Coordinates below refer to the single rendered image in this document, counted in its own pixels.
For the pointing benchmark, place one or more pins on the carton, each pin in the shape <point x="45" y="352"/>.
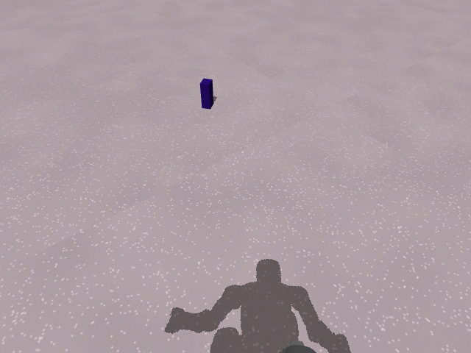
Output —
<point x="206" y="88"/>

